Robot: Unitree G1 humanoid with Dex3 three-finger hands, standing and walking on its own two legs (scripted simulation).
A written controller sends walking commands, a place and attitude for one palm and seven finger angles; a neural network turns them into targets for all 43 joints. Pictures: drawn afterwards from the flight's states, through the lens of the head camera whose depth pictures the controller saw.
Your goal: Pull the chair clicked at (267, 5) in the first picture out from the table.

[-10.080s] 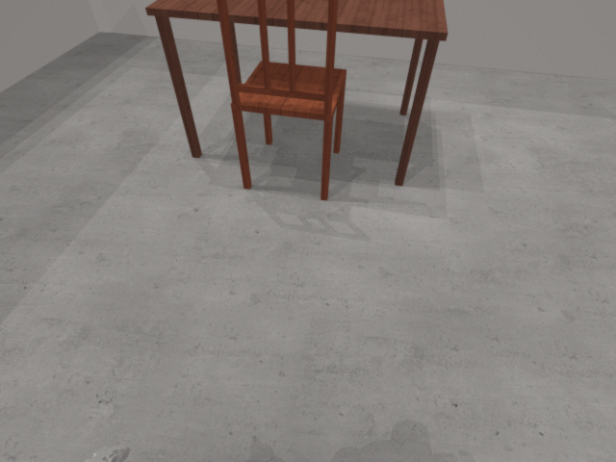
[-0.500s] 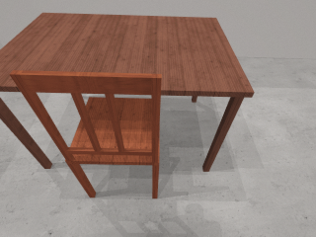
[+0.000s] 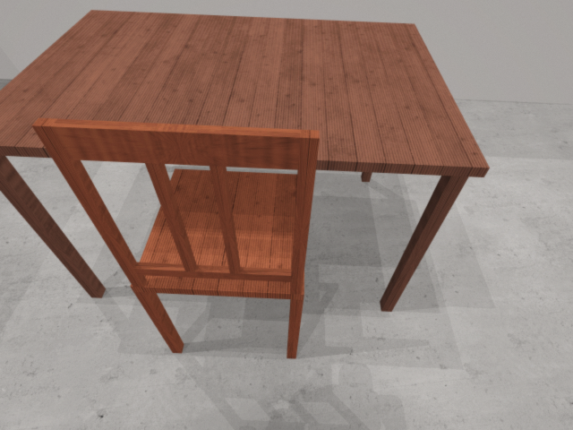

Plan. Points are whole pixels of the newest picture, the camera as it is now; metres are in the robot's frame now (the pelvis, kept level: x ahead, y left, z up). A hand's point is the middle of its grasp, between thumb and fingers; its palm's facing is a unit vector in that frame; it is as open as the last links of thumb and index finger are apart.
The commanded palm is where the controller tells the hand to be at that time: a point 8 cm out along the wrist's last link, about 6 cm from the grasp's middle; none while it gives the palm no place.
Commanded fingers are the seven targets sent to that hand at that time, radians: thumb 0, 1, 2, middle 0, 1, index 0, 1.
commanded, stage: look again from close up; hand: left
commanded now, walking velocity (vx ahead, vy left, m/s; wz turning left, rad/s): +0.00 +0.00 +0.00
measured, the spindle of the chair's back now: (175, 223) +0.48 +0.24 -0.05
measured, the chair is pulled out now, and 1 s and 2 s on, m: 0.00 0.00 0.00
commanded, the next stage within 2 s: shuffle to correct the standing spot in 0.94 s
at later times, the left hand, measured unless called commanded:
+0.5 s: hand out of the picture -0.05 +0.19 -0.17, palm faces +0.00 -0.99 -0.17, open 7.4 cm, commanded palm none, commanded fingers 0.00 0.90 0.90 -0.20 -0.30 -0.20 -0.30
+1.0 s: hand out of the picture -0.09 +0.18 -0.16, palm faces +0.02 -0.99 -0.17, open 7.4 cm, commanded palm none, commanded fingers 0.00 0.90 0.90 -0.20 -0.30 -0.20 -0.30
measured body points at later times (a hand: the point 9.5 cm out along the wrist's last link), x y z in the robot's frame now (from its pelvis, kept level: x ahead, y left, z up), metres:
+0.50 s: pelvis -0.01 +0.02 +0.01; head +0.01 +0.04 +0.46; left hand -0.05 +0.24 -0.16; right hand +0.01 -0.21 -0.14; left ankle +0.06 +0.06 -0.73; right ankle -0.06 -0.12 -0.73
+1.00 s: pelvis -0.02 +0.02 +0.01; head -0.02 +0.03 +0.46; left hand -0.09 +0.23 -0.15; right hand -0.03 -0.20 -0.15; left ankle +0.06 +0.06 -0.73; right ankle -0.06 -0.12 -0.73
